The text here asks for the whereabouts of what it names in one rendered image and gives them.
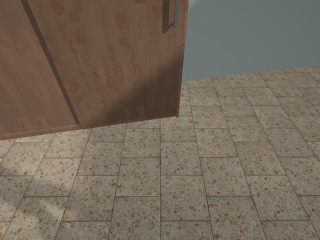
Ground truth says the wardrobe door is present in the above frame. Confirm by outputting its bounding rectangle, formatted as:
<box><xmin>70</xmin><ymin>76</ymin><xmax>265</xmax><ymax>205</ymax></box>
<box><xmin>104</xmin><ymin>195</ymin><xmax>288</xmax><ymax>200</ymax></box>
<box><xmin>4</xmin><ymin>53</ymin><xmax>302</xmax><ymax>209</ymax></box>
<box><xmin>0</xmin><ymin>0</ymin><xmax>80</xmax><ymax>135</ymax></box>
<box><xmin>27</xmin><ymin>0</ymin><xmax>186</xmax><ymax>127</ymax></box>

